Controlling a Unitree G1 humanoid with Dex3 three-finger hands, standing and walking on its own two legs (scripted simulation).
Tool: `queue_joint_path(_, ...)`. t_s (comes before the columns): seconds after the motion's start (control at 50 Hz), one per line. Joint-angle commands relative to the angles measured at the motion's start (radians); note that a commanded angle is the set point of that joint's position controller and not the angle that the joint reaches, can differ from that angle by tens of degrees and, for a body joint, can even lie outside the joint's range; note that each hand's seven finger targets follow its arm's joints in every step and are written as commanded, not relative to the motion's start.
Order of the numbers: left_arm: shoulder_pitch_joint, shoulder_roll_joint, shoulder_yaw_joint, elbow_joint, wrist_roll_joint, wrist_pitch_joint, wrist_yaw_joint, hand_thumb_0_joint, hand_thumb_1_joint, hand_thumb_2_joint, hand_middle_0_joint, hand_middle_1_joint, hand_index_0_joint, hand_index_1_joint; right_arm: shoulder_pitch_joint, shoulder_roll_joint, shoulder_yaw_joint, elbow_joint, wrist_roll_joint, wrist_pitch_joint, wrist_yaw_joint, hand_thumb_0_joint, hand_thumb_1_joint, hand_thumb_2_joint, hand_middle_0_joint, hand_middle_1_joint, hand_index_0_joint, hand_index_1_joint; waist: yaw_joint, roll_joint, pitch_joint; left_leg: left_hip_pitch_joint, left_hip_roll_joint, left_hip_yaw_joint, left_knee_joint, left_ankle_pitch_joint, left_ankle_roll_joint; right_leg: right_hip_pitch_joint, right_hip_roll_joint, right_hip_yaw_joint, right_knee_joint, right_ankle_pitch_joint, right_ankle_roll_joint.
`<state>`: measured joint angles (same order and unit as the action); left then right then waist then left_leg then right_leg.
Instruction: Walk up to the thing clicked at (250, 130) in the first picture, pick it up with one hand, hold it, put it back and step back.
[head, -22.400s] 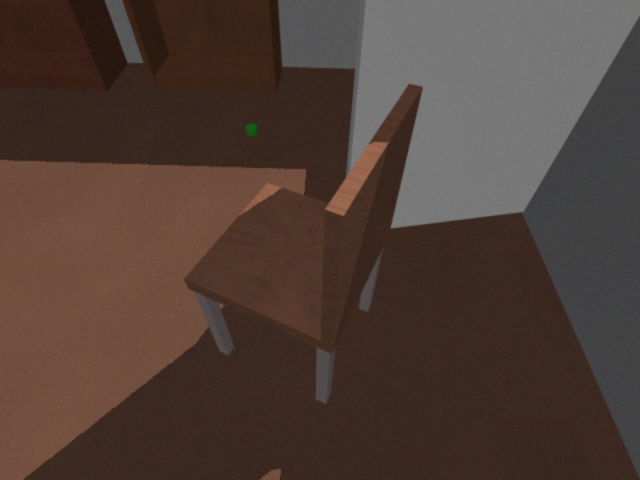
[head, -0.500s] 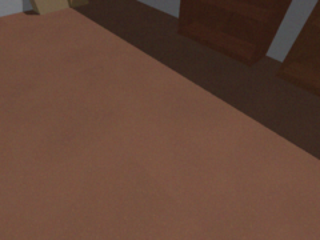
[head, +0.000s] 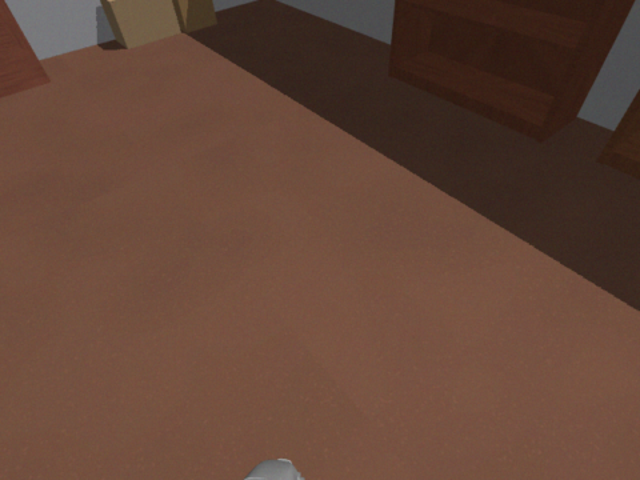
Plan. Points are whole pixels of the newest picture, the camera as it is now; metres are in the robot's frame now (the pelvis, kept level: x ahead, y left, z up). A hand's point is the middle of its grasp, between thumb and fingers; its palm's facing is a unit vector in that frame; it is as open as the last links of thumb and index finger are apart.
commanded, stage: walk up
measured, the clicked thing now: out of the picture +0.94 -1.43 -0.76
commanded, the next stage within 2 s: none
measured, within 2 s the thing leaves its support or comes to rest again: neither
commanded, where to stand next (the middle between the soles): +0.64 +0.03 m, yaw +1 degrees
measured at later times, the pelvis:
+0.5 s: pelvis +0.21 +0.05 -0.01, yaw +3 degrees
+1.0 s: pelvis +0.42 +0.05 +0.00, yaw -17 degrees
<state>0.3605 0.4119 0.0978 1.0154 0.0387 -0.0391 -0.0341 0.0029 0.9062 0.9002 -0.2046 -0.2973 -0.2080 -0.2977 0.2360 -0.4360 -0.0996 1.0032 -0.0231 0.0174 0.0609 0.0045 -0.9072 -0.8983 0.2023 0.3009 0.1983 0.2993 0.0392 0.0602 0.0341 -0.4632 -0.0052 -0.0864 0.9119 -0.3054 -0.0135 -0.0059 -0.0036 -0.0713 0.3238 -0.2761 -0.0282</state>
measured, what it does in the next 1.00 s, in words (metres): walks ahead, turning right: left foot, then right foot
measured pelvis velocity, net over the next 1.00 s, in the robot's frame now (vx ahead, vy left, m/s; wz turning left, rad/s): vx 0.42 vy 0.05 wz -0.30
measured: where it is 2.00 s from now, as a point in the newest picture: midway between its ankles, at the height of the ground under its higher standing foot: (302, 338)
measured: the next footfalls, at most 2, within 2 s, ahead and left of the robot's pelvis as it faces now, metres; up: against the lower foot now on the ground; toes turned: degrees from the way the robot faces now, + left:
left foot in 0.20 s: +0.23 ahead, +0.17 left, +0.00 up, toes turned +7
right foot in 0.66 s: +0.44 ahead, -0.10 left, +0.00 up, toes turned -1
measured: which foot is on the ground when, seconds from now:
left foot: up 0.00-0.18, down 0.20-0.68, up 0.70-1.00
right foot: down 0.00-0.26, up 0.28-0.64, down 0.66-1.00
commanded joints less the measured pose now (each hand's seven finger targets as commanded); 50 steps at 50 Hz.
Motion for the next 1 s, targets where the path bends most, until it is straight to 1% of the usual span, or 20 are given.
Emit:
queue_joint_path(0.0,-0.092,0.236,0.053,-0.133,-0.01,-0.057,0.016,0.0,0.9,0.9,-0.2,-0.3,-0.2,-0.3,-0.091,-0.146,-0.025,-0.115,-0.001,-0.038,0.02,0.0,-0.9,-0.9,0.2,0.3,0.2,0.3,0.002,-0.172,0.178,-0.166,0.068,-0.025,-0.098,0.089,-0.008,-0.051,-0.234,0.163,-0.224,-0.148,-0.138)
queue_joint_path(0.14,-0.023,0.277,0.048,-0.157,-0.019,-0.05,0.014,0.0,0.9,0.9,-0.2,-0.3,-0.2,-0.3,-0.164,-0.14,-0.025,-0.18,-0.009,-0.056,0.024,0.0,-0.9,-0.9,0.2,0.3,0.2,0.3,0.024,-0.176,0.117,0.032,0.072,0.135,-0.318,0.106,0.043,-0.01,-0.276,0.06,-0.043,0.356,-0.141)
queue_joint_path(0.2,-0.003,0.249,0.023,-0.179,-0.033,-0.041,0.016,0.0,0.9,0.9,-0.2,-0.3,-0.2,-0.3,0.106,-0.184,-0.058,-0.115,-0.019,-0.069,0.004,0.0,-0.9,-0.9,0.2,0.3,0.2,0.3,-0.109,-0.01,-0.043,0.425,-0.021,0.197,-0.404,0.113,0.105,-0.134,-0.176,-0.043,0.412,0.555,-0.096)
queue_joint_path(0.22,0.057,0.188,0.007,-0.191,-0.047,-0.036,0.018,0.0,0.9,0.9,-0.2,-0.3,-0.2,-0.3,0.241,-0.253,-0.085,-0.106,-0.032,-0.076,-0.006,0.0,-0.9,-0.9,0.2,0.3,0.2,0.3,-0.163,0.158,-0.142,0.646,0.116,-0.028,-0.464,0.0,0.179,-0.341,-0.09,-0.079,0.713,0.359,-0.039)
queue_joint_path(0.24,0.06,0.16,0.011,-0.207,-0.056,-0.035,0.018,0.0,0.9,0.9,-0.2,-0.3,-0.2,-0.3,0.293,-0.33,-0.101,-0.124,-0.019,-0.083,-0.014,0.0,-0.9,-0.9,0.2,0.3,0.2,0.3,-0.176,0.277,-0.196,0.791,0.358,-0.547,-0.559,0.029,0.281,-0.594,0.107,0.031,0.878,-0.167,-0.007)
queue_joint_path(0.26,0.012,0.242,0.02,-0.205,-0.048,-0.028,0.031,0.0,0.9,0.9,-0.2,-0.3,-0.2,-0.3,0.259,-0.328,-0.102,-0.136,0.014,-0.085,-0.017,0.0,-0.9,-0.9,0.2,0.3,0.2,0.3,-0.17,0.156,-0.223,0.777,0.42,-0.642,-0.596,0.1,0.349,-0.599,0.048,0.164,0.951,-0.307,-0.036)
queue_joint_path(0.3,-0.015,0.227,-0.002,-0.203,-0.057,-0.033,0.026,0.0,0.9,0.9,-0.2,-0.3,-0.2,-0.3,0.122,-0.252,-0.068,-0.18,0.031,-0.083,-0.034,0.0,-0.9,-0.9,0.2,0.3,0.2,0.3,-0.097,0.029,-0.111,0.545,0.343,-0.288,-0.573,0.304,0.269,-0.546,-0.038,0.227,0.956,-0.161,-0.04)
queue_joint_path(0.34,0.04,0.196,-0.003,-0.181,-0.064,-0.023,0.012,0.0,0.9,0.9,-0.2,-0.3,-0.2,-0.3,0.045,-0.199,-0.04,-0.205,0.031,-0.092,-0.04,0.0,-0.9,-0.9,0.2,0.3,0.2,0.3,-0.043,0.045,-0.008,0.357,0.274,-0.099,-0.599,0.345,0.213,-0.47,-0.06,0.202,0.842,-0.093,-0.028)
queue_joint_path(0.46,-0.041,0.158,0.0,-0.227,-0.034,-0.017,-0.026,0.0,0.9,0.9,-0.2,-0.3,-0.2,-0.3,0.058,-0.201,-0.036,-0.247,0.017,-0.12,-0.036,0.0,-0.9,-0.9,0.2,0.3,0.2,0.3,-0.054,0.1,0.1,0.282,0.26,0.03,-0.64,0.375,0.257,-0.489,-0.103,0.09,0.497,0.006,0.029)
queue_joint_path(0.52,-0.076,0.158,0.013,-0.233,-0.025,-0.029,-0.036,0.0,0.9,0.9,-0.2,-0.3,-0.2,-0.3,0.028,-0.215,-0.037,-0.269,0.015,-0.121,-0.029,0.0,-0.9,-0.9,0.2,0.3,0.2,0.3,-0.051,0.113,0.06,0.219,0.249,0.045,-0.597,0.3,0.23,-0.339,-0.097,0.064,0.322,0.123,0.016)
queue_joint_path(0.6,0.005,0.184,0.037,-0.193,-0.02,-0.039,-0.036,0.0,0.9,0.9,-0.2,-0.3,-0.2,-0.3,0.018,-0.203,-0.029,-0.286,0.018,-0.105,-0.029,0.0,-0.9,-0.9,0.2,0.3,0.2,0.3,0.007,0.019,-0.003,0.138,0.208,0.065,-0.443,0.106,0.18,-0.116,-0.041,0.007,0.242,0.174,-0.003)
queue_joint_path(0.62,0.162,0.212,0.059,-0.181,-0.031,-0.002,-0.026,0.0,0.9,0.9,-0.2,-0.3,-0.2,-0.3,-0.128,-0.2,-0.05,-0.337,0.003,-0.096,-0.01,0.0,-0.9,-0.9,0.2,0.3,0.2,0.3,0.096,0.064,-0.111,0.172,0.143,0.215,-0.139,0.152,0.114,-0.024,-0.061,0.123,0.288,0.128,-0.03)
queue_joint_path(0.64,0.257,0.272,0.084,-0.168,-0.025,-0.002,-0.008,0.0,0.9,0.9,-0.2,-0.3,-0.2,-0.3,-0.108,-0.148,-0.039,-0.348,0.003,-0.08,-0.004,0.0,-0.9,-0.9,0.2,0.3,0.2,0.3,0.15,-0.116,-0.121,0.03,0.052,0.185,0.123,0.051,0.08,0.078,-0.093,0.313,0.179,-0.05,-0.063)
queue_joint_path(0.66,0.245,0.337,0.089,-0.197,-0.016,-0.012,0.004,0.0,0.9,0.9,-0.2,-0.3,-0.2,-0.3,-0.082,-0.108,-0.023,-0.371,0.011,-0.072,0.003,0.0,-0.9,-0.9,0.2,0.3,0.2,0.3,0.112,-0.299,-0.056,-0.151,-0.057,0.132,0.237,-0.224,0.042,0.086,-0.24,0.698,0.009,-0.101,-0.129)
queue_joint_path(0.68,0.127,0.353,0.078,-0.223,-0.029,-0.017,0.002,0.0,0.9,0.9,-0.2,-0.3,-0.2,-0.3,-0.005,-0.146,-0.026,-0.367,0.014,-0.066,0.003,0.0,-0.9,-0.9,0.2,0.3,0.2,0.3,0.022,-0.327,-0.031,-0.243,-0.065,0.016,0.292,-0.297,0.023,0.087,-0.333,1.048,-0.126,-0.186,-0.218)
queue_joint_path(0.7,0.044,0.345,0.075,-0.255,-0.038,-0.016,0.009,0.0,0.9,0.9,-0.2,-0.3,-0.2,-0.3,0.001,-0.185,-0.033,-0.347,0.005,-0.067,-0.006,0.0,-0.9,-0.9,0.2,0.3,0.2,0.3,-0.005,-0.281,-0.019,-0.224,-0.019,-0.046,0.308,-0.31,0.016,0.02,-0.358,1.105,-0.142,-0.264,-0.262)
queue_joint_path(0.72,0.004,0.304,0.068,-0.277,-0.04,-0.018,0.015,0.0,0.9,0.9,-0.2,-0.3,-0.2,-0.3,-0.027,-0.202,-0.037,-0.332,0.016,-0.068,-0.007,0.0,-0.9,-0.9,0.2,0.3,0.2,0.3,-0.018,-0.212,0.002,-0.211,0.016,-0.082,0.289,-0.287,0.014,-0.03,-0.303,0.955,-0.129,-0.263,-0.241)
queue_joint_path(0.76,-0.057,0.25,0.049,-0.276,-0.044,-0.025,0.032,0.0,0.9,0.9,-0.2,-0.3,-0.2,-0.3,0.014,-0.179,-0.027,-0.287,0.035,-0.051,0.002,0.0,-0.9,-0.9,0.2,0.3,0.2,0.3,-0.069,-0.222,0.028,-0.124,0.046,-0.055,0.165,-0.158,0.016,-0.146,-0.155,0.676,-0.113,-0.278,-0.127)
queue_joint_path(0.8,-0.066,0.243,0.048,-0.285,-0.04,-0.031,0.04,0.0,0.9,0.9,-0.2,-0.3,-0.2,-0.3,0.046,-0.186,-0.028,-0.286,0.026,-0.033,0.01,0.0,-0.9,-0.9,0.2,0.3,0.2,0.3,-0.076,-0.248,0.027,-0.062,0.039,-0.006,0.104,-0.019,0.007,-0.226,-0.081,0.57,-0.11,-0.213,-0.1)
queue_joint_path(0.98,0.102,0.282,0.07,-0.33,-0.024,-0.034,0.052,0.0,0.9,0.9,-0.2,-0.3,-0.2,-0.3,-0.126,-0.172,-0.032,-0.363,-0.014,-0.033,0.027,0.0,-0.9,-0.9,0.2,0.3,0.2,0.3,0.021,-0.212,0.003,-0.063,0.017,-0.022,-0.184,0.003,-0.048,-0.19,-0.082,0.597,-0.005,-0.122,-0.17)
